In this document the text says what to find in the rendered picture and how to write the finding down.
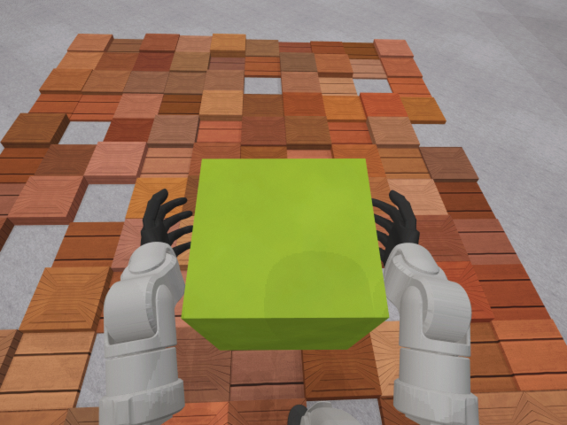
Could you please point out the robot right shin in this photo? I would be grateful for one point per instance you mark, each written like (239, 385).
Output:
(319, 405)

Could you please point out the right robot foot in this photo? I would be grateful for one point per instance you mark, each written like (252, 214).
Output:
(295, 414)

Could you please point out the robot right forearm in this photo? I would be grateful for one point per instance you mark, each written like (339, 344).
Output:
(433, 387)

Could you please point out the robot left hand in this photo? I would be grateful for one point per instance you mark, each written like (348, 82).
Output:
(155, 226)

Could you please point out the robot right hand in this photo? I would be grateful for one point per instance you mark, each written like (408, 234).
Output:
(403, 230)

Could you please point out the robot left forearm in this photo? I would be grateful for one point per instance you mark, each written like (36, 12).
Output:
(142, 384)

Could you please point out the carton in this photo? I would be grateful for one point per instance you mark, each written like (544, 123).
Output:
(284, 255)

